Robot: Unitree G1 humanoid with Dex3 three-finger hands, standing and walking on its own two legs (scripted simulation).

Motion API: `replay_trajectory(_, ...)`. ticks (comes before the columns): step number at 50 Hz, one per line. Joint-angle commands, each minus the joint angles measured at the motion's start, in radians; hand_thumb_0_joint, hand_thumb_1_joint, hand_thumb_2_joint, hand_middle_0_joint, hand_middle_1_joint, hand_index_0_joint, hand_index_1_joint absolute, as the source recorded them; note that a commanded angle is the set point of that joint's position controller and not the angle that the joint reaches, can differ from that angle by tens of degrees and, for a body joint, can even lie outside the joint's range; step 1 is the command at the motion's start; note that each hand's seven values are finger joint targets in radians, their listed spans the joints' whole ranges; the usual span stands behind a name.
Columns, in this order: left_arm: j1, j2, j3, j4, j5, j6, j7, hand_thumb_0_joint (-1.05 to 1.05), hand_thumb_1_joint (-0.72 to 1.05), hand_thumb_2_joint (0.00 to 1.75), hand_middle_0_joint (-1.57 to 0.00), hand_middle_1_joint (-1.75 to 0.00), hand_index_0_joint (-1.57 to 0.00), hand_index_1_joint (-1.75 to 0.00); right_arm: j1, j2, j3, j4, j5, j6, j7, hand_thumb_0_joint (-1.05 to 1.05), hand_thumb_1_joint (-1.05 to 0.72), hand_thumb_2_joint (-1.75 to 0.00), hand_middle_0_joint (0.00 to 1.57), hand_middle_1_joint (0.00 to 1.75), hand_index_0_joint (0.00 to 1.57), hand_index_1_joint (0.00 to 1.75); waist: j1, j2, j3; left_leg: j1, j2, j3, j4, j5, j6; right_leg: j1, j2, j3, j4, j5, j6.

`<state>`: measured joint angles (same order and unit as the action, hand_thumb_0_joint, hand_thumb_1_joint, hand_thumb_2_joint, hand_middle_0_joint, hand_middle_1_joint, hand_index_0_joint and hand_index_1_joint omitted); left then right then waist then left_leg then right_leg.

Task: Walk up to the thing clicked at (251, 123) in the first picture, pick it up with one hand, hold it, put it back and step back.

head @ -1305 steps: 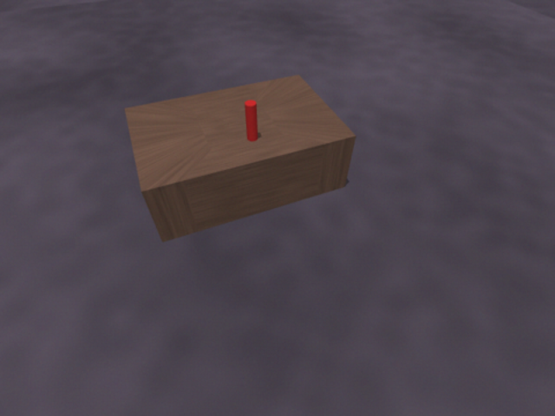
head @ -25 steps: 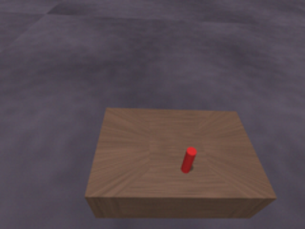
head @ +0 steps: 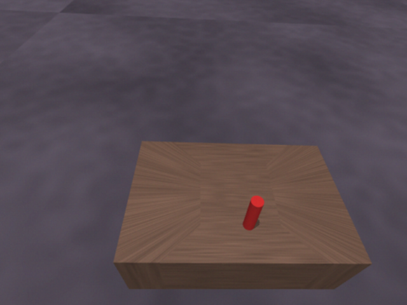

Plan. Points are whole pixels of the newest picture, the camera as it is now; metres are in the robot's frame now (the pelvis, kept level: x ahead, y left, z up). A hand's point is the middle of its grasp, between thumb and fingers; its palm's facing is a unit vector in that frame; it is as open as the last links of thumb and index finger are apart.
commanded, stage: stand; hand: right
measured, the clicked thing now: (252, 213) +0.52 -0.20 -0.36
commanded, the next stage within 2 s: none
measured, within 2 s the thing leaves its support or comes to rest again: neither
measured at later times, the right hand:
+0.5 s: hand out of the picture +0.09 -0.25 -0.15, palm faces -0.02 +0.93 -0.36, open 9.4 cm
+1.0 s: hand out of the picture +0.08 -0.25 -0.15, palm faces -0.03 +0.94 -0.35, open 7.4 cm
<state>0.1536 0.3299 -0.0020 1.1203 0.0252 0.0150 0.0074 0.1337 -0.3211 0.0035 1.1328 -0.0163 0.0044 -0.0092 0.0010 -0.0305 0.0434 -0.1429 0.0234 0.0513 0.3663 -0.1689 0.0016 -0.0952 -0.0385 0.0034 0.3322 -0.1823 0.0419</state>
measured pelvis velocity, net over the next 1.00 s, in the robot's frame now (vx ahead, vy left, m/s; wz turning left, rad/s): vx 0.01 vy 0.00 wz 0.02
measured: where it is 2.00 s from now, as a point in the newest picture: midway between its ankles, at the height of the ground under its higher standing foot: outside the picture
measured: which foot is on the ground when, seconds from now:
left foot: down 0.00-1.00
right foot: down 0.00-1.00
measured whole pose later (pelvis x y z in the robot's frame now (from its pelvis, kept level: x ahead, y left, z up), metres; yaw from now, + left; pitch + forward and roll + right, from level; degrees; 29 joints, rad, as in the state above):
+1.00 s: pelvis +0.01 +0.00 +0.00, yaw +1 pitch -2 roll +0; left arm 0.14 0.34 0.00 1.12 0.02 0.00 0.00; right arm 0.12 -0.34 -0.01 1.14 -0.01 0.00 0.00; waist 0.00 -0.02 0.05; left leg -0.13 0.01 0.03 0.33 -0.16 0.00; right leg -0.07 -0.05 -0.02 0.30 -0.19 0.04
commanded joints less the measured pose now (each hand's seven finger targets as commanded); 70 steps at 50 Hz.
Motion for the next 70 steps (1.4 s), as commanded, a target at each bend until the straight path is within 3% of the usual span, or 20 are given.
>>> replay_trajectory(1, -0.040, 0.189, 0.040, -0.057, -0.003, -0.020, 0.010, 0.00, 0.90, 0.90, -0.20, -0.30, -0.20, -0.30, -0.050, -0.226, -0.041, -0.054, -0.001, -0.026, -0.018, 0.00, 0.55, -0.05, 0.05, 0.05, 0.05, 0.05, -0.003, 0.039, -0.033, 0.012, 0.102, -0.112, -0.089, 0.029, 0.012, -0.032, -0.079, 0.067, -0.060, 0.055, -0.040)
replay_trajectory(3, -0.035, 0.188, 0.041, -0.054, -0.003, -0.019, 0.009, 0.00, 0.90, 0.90, -0.20, -0.30, -0.20, -0.30, -0.056, -0.227, -0.042, -0.055, 0.000, -0.028, -0.018, 0.00, 0.54, -0.06, 0.05, 0.05, 0.05, 0.05, -0.001, 0.032, -0.038, 0.018, 0.103, -0.115, -0.092, 0.044, 0.012, -0.031, -0.079, 0.062, -0.057, 0.059, -0.040)
replay_trajectory(5, -0.042, 0.191, 0.042, -0.053, -0.002, -0.022, 0.009, 0.00, 0.90, 0.90, -0.20, -0.30, -0.20, -0.30, -0.059, -0.225, -0.042, -0.055, 0.000, -0.028, -0.017, 0.00, 0.38, -0.22, 0.20, 0.21, 0.20, 0.21, -0.001, 0.024, -0.049, 0.029, 0.104, -0.114, -0.086, 0.065, 0.014, -0.021, -0.082, 0.063, -0.061, 0.070, -0.038)
replay_trajectory(6, -0.048, 0.190, 0.042, -0.055, -0.004, -0.022, 0.009, 0.00, 0.90, 0.90, -0.20, -0.30, -0.20, -0.30, -0.056, -0.225, -0.041, -0.055, 0.001, -0.029, -0.018, 0.00, 0.30, -0.30, 0.20, 0.29, 0.20, 0.29, -0.003, 0.022, -0.055, 0.033, 0.106, -0.112, -0.080, 0.087, 0.017, -0.012, -0.085, 0.063, -0.062, 0.090, -0.039)
replay_trajectory(10, -0.055, 0.193, 0.043, -0.054, -0.007, -0.024, 0.010, 0.00, 0.90, 0.90, -0.20, -0.30, -0.20, -0.30, -0.056, -0.223, -0.040, -0.050, 0.001, -0.030, -0.018, 0.00, -0.02, -0.62, 0.20, 0.30, 0.20, 0.30, -0.004, 0.024, -0.073, 0.057, 0.112, -0.111, -0.071, 0.184, 0.015, 0.005, -0.088, 0.058, -0.054, 0.133, -0.038)
replay_trajectory(12, -0.051, 0.188, 0.041, -0.055, -0.005, -0.022, 0.009, 0.00, 0.90, 0.90, -0.20, -0.30, -0.20, -0.30, -0.061, -0.234, -0.042, -0.051, 0.002, -0.030, -0.020, 0.00, -0.18, -0.78, 0.20, 0.30, 0.20, 0.30, -0.003, 0.032, -0.058, 0.049, 0.105, -0.106, -0.078, 0.153, 0.013, -0.006, -0.086, 0.056, -0.066, 0.130, -0.036)
replay_trajectory(14, -0.059, 0.196, 0.045, -0.058, -0.006, -0.023, 0.009, 0.00, 0.90, 0.90, -0.20, -0.30, -0.20, -0.30, -0.069, -0.231, -0.041, -0.052, 0.003, -0.033, -0.019, 0.00, -0.34, -0.90, 0.20, 0.30, 0.20, 0.30, -0.001, 0.033, -0.078, 0.071, 0.112, -0.109, -0.070, 0.202, 0.012, 0.006, -0.090, 0.055, -0.056, 0.155, -0.038)
replay_trajectory(17, -0.061, 0.194, 0.043, -0.052, -0.006, -0.023, 0.009, 0.00, 0.90, 0.90, -0.20, -0.30, -0.20, -0.30, -0.064, -0.226, -0.041, -0.048, 0.002, -0.027, -0.017, 0.00, -0.58, -0.90, 0.20, 0.30, 0.20, 0.30, -0.006, 0.011, -0.037, 0.038, 0.106, -0.110, -0.088, 0.114, 0.009, -0.015, -0.088, 0.056, -0.079, 0.081, -0.033)
replay_trajectory(21, -0.071, 0.196, 0.045, -0.059, -0.005, -0.024, 0.008, 0.00, 0.90, 0.90, -0.20, -0.30, -0.20, -0.30, -0.076, -0.239, -0.046, -0.053, 0.001, -0.027, -0.015, 0.00, -0.90, -0.90, 0.20, 0.30, 0.20, 0.30, -0.007, 0.037, -0.048, 0.038, 0.104, -0.111, -0.091, 0.092, 0.011, -0.007, -0.090, 0.056, -0.084, 0.086, -0.039)
replay_trajectory(27, -0.068, 0.202, 0.046, -0.063, -0.005, -0.030, 0.008, 0.00, 0.90, 0.90, -0.20, -0.30, -0.20, -0.30, -0.080, -0.236, -0.046, -0.056, 0.002, -0.031, -0.013, 0.00, -0.90, -0.90, 0.20, 0.30, 0.20, 0.30, -0.004, 0.026, -0.079, 0.071, 0.112, -0.111, -0.076, 0.197, 0.017, 0.007, -0.094, 0.050, -0.072, 0.151, -0.038)
replay_trajectory(32, -0.071, 0.201, 0.045, -0.063, -0.005, -0.027, 0.006, 0.00, 0.90, 0.90, -0.20, -0.30, -0.20, -0.30, -0.081, -0.237, -0.048, -0.052, 0.002, -0.026, -0.011, 0.00, -0.90, -0.90, 0.20, 0.30, 0.20, 0.30, -0.008, 0.028, -0.036, 0.048, 0.105, -0.113, -0.096, 0.080, 0.009, -0.029, -0.089, 0.051, -0.088, 0.057, -0.040)
replay_trajectory(35, -0.065, 0.205, 0.045, -0.065, -0.004, -0.032, 0.007, 0.00, 0.90, 0.90, -0.20, -0.30, -0.20, -0.30, -0.090, -0.236, -0.051, -0.057, 0.001, -0.028, -0.009, 0.00, -0.90, -0.90, 0.20, 0.30, 0.20, 0.30, -0.007, 0.019, -0.064, 0.061, 0.109, -0.115, -0.086, 0.126, 0.015, -0.011, -0.093, 0.051, -0.088, 0.089, -0.041)
replay_trajectory(41, -0.061, 0.206, 0.046, -0.060, -0.005, -0.030, 0.004, 0.00, 0.90, 0.90, -0.20, -0.30, -0.20, -0.30, -0.084, -0.226, -0.049, -0.051, 0.001, -0.025, -0.006, 0.00, -0.90, -0.90, 0.20, 0.30, 0.20, 0.30, -0.004, 0.016, -0.023, 0.023, 0.102, -0.124, -0.112, 0.027, 0.009, -0.030, -0.088, 0.045, -0.090, 0.012, -0.044)
replay_trajectory(46, -0.056, 0.210, 0.047, -0.066, -0.006, -0.035, 0.004, 0.00, 0.90, 0.90, -0.20, -0.30, -0.20, -0.30, -0.078, -0.237, -0.051, -0.055, 0.001, -0.030, -0.005, 0.00, -0.90, -0.90, 0.20, 0.30, 0.20, 0.30, -0.004, 0.030, -0.061, 0.043, 0.105, -0.123, -0.095, 0.102, 0.017, -0.002, -0.097, 0.051, -0.081, 0.076, -0.045)
replay_trajectory(51, -0.054, 0.205, 0.045, -0.063, -0.006, -0.032, 0.002, 0.00, 0.90, 0.90, -0.20, -0.30, -0.20, -0.30, -0.075, -0.239, -0.049, -0.051, 0.003, -0.029, -0.006, 0.00, -0.90, -0.90, 0.20, 0.30, 0.20, 0.30, -0.005, 0.033, -0.045, 0.036, 0.106, -0.129, -0.096, 0.080, 0.013, -0.015, -0.094, 0.047, -0.080, 0.055, -0.046)
replay_trajectory(57, -0.055, 0.212, 0.047, -0.068, -0.009, -0.035, 0.005, 0.00, 0.90, 0.90, -0.20, -0.30, -0.20, -0.30, -0.071, -0.239, -0.047, -0.053, 0.002, -0.031, -0.007, 0.00, -0.90, -0.90, 0.20, 0.30, 0.20, 0.30, -0.004, 0.026, -0.071, 0.053, 0.110, -0.126, -0.080, 0.187, 0.013, 0.012, -0.098, 0.043, -0.071, 0.119, -0.046)
replay_trajectory(62, -0.052, 0.213, 0.047, -0.063, -0.008, -0.033, 0.004, 0.00, 0.90, 0.90, -0.20, -0.30, -0.20, -0.30, -0.070, -0.238, -0.045, -0.054, 0.004, -0.029, -0.007, 0.00, -0.90, -0.90, 0.20, 0.30, 0.20, 0.30, -0.005, 0.025, -0.054, 0.041, 0.106, -0.128, -0.085, 0.139, 0.013, 0.012, -0.099, 0.040, -0.077, 0.098, -0.044)
replay_trajectory(66, -0.062, 0.213, 0.048, -0.069, -0.009, -0.036, 0.004, 0.00, 0.90, 0.90, -0.20, -0.30, -0.20, -0.30, -0.067, -0.236, -0.043, -0.055, 0.003, -0.031, -0.006, 0.00, -0.90, -0.90, 0.20, 0.30, 0.20, 0.30, -0.007, 0.025, -0.073, 0.059, 0.109, -0.125, -0.075, 0.189, 0.014, 0.020, -0.104, 0.041, -0.072, 0.144, -0.044)
replay_trajectory(70, -0.056, 0.209, 0.045, -0.066, -0.011, -0.035, 0.002, 0.00, 0.90, 0.90, -0.20, -0.30, -0.20, -0.30, -0.068, -0.238, -0.042, -0.054, 0.005, -0.029, -0.007, 0.00, -0.90, -0.90, 0.20, 0.30, 0.20, 0.30, -0.005, 0.034, -0.051, 0.044, 0.106, -0.128, -0.083, 0.161, 0.010, 0.010, -0.099, 0.040, -0.084, 0.108, -0.043)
